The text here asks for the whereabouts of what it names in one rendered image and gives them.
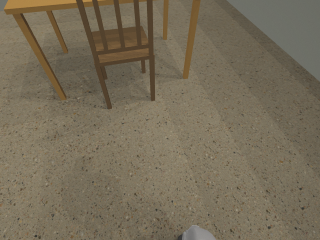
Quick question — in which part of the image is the chair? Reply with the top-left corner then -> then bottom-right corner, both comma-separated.
76,0 -> 155,110

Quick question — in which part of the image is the table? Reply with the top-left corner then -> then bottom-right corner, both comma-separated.
3,0 -> 201,101

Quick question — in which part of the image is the robot right shin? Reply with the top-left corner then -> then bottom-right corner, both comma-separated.
189,225 -> 200,229

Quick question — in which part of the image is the robot right thigh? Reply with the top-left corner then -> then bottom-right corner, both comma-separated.
182,227 -> 216,240

